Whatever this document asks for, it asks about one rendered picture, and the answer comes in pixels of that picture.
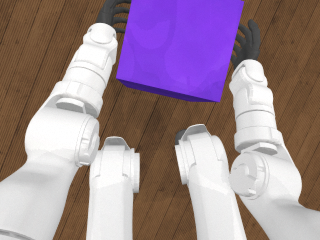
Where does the robot right upper arm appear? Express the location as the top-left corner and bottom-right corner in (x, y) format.
(228, 150), (320, 240)

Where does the robot left hand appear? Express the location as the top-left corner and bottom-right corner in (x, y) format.
(96, 0), (132, 34)

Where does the left robot forearm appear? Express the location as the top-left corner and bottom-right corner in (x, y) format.
(24, 23), (118, 154)

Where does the robot right hand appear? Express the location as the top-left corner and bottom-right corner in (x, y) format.
(230, 19), (261, 71)

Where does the right robot forearm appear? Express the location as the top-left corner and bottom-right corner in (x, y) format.
(229, 59), (295, 165)

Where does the carton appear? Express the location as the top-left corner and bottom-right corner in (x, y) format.
(116, 0), (244, 103)

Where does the robot right foot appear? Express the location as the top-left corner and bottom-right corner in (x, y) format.
(175, 129), (187, 146)

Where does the robot left upper arm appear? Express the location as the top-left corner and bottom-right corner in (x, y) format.
(0, 106), (100, 240)

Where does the robot left thigh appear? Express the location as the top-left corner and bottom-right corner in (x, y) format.
(86, 145), (140, 240)

